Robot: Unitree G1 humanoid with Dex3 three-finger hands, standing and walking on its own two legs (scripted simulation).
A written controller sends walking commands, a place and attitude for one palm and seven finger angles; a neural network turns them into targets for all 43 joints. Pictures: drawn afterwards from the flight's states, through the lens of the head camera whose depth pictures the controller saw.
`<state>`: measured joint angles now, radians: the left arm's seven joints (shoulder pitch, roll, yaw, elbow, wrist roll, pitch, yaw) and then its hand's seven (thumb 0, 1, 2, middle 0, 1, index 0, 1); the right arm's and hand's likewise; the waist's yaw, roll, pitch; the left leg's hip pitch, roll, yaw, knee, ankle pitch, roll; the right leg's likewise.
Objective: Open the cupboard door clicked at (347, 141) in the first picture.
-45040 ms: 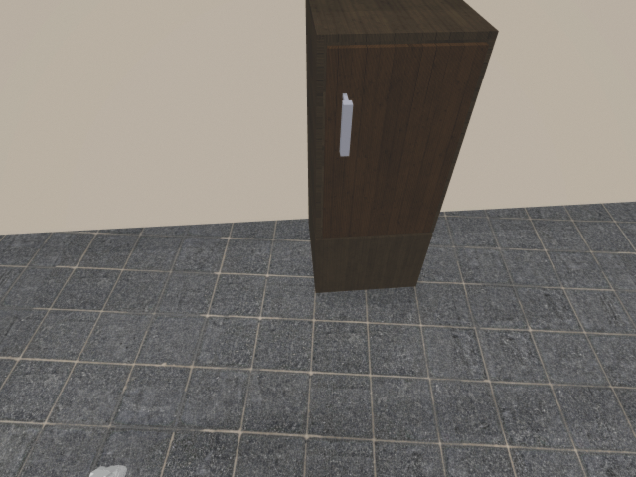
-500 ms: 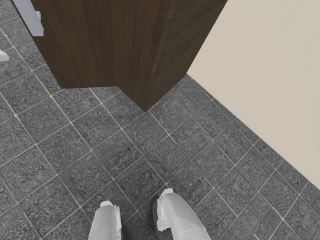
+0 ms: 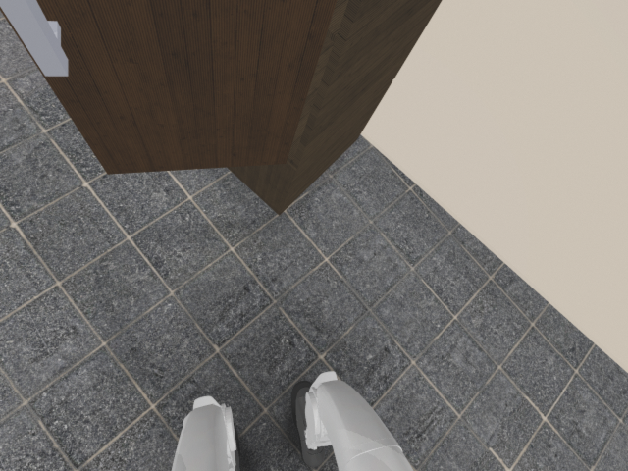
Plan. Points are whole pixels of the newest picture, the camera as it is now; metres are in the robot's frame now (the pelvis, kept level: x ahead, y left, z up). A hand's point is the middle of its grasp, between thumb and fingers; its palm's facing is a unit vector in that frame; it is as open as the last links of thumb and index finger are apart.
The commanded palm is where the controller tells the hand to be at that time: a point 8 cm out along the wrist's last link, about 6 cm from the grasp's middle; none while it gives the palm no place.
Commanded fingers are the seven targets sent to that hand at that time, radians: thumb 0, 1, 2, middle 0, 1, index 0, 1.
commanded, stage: move the hooked fingers beside the handle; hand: left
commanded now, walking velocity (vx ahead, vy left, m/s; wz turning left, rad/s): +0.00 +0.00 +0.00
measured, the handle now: out of the picture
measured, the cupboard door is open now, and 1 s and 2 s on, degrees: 51 51 51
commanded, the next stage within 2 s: slide the fingers in behind the handle in 0.40 s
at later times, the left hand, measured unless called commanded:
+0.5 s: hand out of the picture +0.54 +0.28 +0.08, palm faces +0.05 -1.00 -0.02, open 14.0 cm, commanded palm +0.54 +0.31 +0.07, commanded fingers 0.00 -0.50 0.30 -0.30 -1.20 -0.30 -1.20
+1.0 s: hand out of the picture +0.56 +0.24 +0.08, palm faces +0.05 -1.00 -0.03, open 13.9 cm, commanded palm +0.54 +0.27 +0.07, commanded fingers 0.00 -0.50 0.30 -0.30 -1.20 -0.30 -1.20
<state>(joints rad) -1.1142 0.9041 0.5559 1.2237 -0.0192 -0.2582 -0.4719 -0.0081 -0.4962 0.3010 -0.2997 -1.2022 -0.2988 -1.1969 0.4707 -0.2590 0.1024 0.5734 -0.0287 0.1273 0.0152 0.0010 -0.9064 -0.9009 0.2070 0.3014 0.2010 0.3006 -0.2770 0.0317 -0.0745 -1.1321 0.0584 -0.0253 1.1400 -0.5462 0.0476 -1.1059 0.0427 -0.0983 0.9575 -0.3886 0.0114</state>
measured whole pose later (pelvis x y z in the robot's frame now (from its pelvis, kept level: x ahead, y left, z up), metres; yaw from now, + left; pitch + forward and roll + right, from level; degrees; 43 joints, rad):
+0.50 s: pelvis -0.01 -0.01 +0.00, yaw +1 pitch +29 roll -7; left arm -1.13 0.90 0.54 1.30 -0.02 -0.29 -0.46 -0.01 -0.50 0.30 -0.30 -1.20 -0.30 -1.20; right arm 0.40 -0.28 0.11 0.56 -0.02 0.11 0.00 0.00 -0.91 -0.90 0.21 0.30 0.20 0.30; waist -0.27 0.03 -0.07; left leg -1.12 0.06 -0.03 1.16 -0.55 0.04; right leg -1.10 0.04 -0.10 0.99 -0.40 0.00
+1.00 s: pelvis -0.01 -0.01 +0.00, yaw +1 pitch +29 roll -6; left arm -1.14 0.82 0.49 1.28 0.00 -0.30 -0.35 -0.01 -0.50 0.30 -0.30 -1.20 -0.30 -1.20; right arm 0.45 -0.27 0.10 0.58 -0.03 0.10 0.01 0.00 -0.91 -0.90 0.21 0.30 0.20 0.30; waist -0.29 0.04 -0.07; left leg -1.13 0.05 -0.02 1.15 -0.54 0.04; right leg -1.11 0.04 -0.09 0.99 -0.39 0.00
